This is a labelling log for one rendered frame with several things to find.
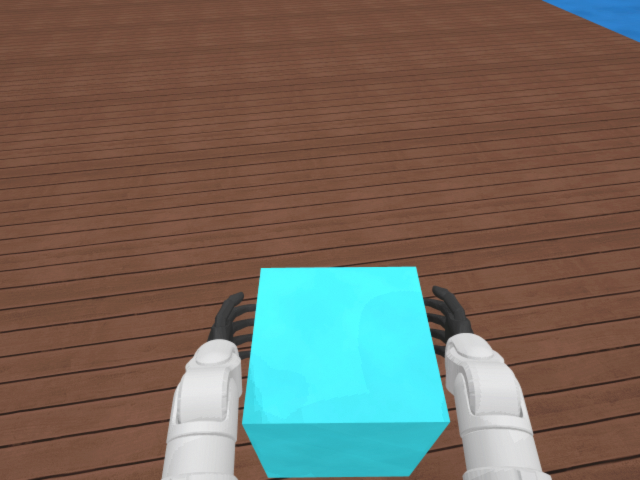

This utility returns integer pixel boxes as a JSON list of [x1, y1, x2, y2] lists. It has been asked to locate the carton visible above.
[[242, 267, 450, 478]]

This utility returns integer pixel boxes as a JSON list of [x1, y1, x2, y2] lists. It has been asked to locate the right robot hand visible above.
[[423, 286, 474, 358]]

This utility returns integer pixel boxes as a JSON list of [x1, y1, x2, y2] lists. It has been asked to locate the left robot hand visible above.
[[207, 292, 257, 360]]

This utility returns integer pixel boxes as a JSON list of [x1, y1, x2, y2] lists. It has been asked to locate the right robot forearm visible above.
[[445, 333, 552, 480]]

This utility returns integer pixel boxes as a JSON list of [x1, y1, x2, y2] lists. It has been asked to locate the left robot forearm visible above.
[[161, 339, 242, 480]]

